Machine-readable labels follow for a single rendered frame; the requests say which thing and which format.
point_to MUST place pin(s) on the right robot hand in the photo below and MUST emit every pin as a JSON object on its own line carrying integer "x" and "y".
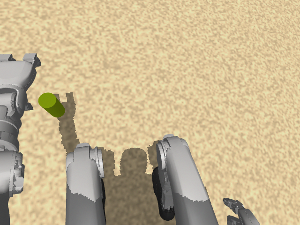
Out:
{"x": 246, "y": 217}

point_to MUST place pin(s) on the left robot hand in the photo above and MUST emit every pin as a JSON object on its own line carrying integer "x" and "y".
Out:
{"x": 19, "y": 73}

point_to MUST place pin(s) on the can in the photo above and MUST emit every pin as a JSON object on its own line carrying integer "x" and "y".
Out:
{"x": 51, "y": 104}

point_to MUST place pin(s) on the right robot foot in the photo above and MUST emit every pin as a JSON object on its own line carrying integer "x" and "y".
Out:
{"x": 164, "y": 213}

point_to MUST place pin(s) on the left robot arm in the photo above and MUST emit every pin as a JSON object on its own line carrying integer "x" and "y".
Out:
{"x": 12, "y": 107}

